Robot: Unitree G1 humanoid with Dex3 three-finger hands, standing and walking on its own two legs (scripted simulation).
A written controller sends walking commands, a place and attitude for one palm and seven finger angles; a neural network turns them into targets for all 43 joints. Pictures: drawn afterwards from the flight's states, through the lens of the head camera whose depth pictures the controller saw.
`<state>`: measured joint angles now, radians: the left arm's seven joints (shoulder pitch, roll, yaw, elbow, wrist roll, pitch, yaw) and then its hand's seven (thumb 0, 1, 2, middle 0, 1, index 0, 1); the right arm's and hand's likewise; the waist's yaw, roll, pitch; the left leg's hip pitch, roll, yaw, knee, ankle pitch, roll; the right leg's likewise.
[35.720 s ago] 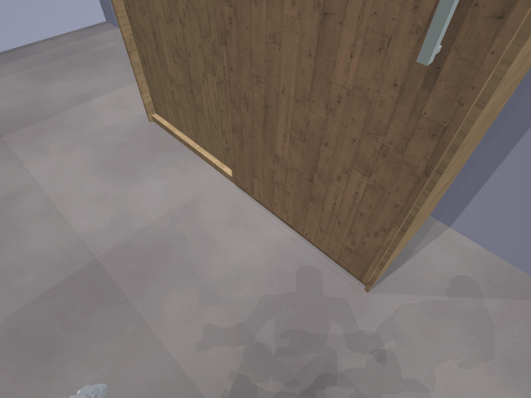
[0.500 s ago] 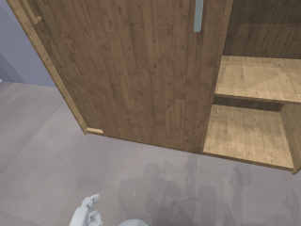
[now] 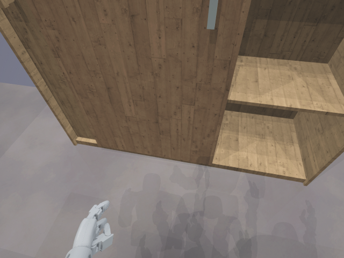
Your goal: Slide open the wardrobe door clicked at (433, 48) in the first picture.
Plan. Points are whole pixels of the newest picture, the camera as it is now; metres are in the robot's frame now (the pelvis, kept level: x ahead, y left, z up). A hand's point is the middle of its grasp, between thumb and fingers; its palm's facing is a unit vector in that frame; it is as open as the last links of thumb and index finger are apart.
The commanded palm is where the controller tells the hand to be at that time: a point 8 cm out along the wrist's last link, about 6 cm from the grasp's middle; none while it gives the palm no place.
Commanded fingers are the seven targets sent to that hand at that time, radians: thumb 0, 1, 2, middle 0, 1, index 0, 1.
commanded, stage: stop stepping back and stand still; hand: right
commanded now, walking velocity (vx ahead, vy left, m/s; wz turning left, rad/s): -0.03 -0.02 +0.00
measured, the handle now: out of the picture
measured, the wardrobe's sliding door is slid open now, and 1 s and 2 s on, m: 0.58 0.58 0.58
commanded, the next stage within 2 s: let the arm hang, fingers relaxed in 0.42 s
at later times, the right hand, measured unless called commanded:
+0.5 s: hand out of the picture +0.24 -0.26 +0.17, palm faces +0.40 +0.78 -0.48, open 7.4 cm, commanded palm none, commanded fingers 0.00 -0.90 -0.90 0.20 0.30 0.20 0.30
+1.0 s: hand out of the picture +0.00 -0.22 -0.17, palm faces +0.01 +0.98 -0.19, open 7.0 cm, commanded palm none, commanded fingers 0.00 -0.90 -0.90 0.20 0.30 0.20 0.30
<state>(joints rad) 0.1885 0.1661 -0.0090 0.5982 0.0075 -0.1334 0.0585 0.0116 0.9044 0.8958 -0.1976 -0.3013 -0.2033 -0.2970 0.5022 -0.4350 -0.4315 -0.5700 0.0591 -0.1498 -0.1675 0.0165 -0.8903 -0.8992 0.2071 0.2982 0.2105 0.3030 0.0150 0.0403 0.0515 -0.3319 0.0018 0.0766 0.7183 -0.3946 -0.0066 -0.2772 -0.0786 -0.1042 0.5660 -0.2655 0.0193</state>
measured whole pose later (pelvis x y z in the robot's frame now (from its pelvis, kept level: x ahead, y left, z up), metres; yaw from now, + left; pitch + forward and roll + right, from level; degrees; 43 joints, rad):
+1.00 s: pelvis +0.00 -0.03 +0.01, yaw -1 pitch +0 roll +1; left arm 0.28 0.18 0.00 1.03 0.03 0.06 0.01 0.01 0.91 0.90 -0.20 -0.30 -0.20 -0.30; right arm 0.27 -0.21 -0.01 1.04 -0.01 0.04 -0.01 -0.02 -0.98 -0.90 0.20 0.30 0.21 0.30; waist 0.00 0.02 0.08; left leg -0.25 0.02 0.08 0.45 -0.20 0.00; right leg -0.28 -0.02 -0.05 0.51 -0.24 -0.03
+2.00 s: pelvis +0.03 -0.04 +0.01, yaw +1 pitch +0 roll +0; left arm 0.21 0.16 0.00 1.13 0.02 0.02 0.02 0.01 0.92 0.90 -0.20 -0.30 -0.20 -0.30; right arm 0.20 -0.17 0.00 1.14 -0.01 0.01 -0.03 0.00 -0.91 -0.90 0.20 0.30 0.20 0.30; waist 0.01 0.00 0.06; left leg -0.17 0.04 0.04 0.39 -0.21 -0.02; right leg -0.15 0.00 -0.09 0.40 -0.24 -0.03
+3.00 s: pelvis +0.04 -0.04 +0.01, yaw +1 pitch -1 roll +0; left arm 0.23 0.15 0.00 1.15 0.02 0.01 0.03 0.00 0.91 0.90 -0.20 -0.30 -0.20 -0.30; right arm 0.20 -0.17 0.00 1.16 -0.01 0.00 -0.03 0.00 -0.92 -0.90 0.20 0.30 0.20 0.30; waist 0.01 0.01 0.05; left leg -0.14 0.04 0.05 0.37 -0.22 -0.03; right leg -0.13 0.01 -0.09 0.38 -0.25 -0.04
